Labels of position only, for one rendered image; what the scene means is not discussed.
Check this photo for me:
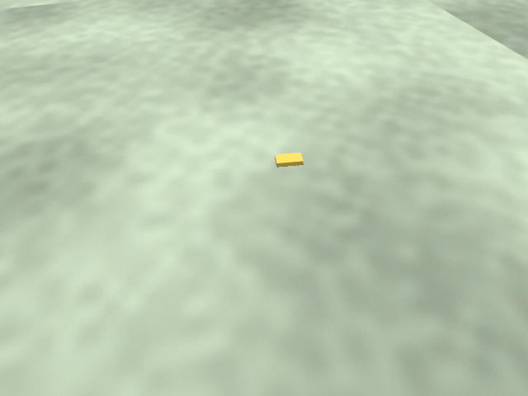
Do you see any small box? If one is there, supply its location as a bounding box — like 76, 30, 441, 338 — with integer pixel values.
275, 153, 303, 167

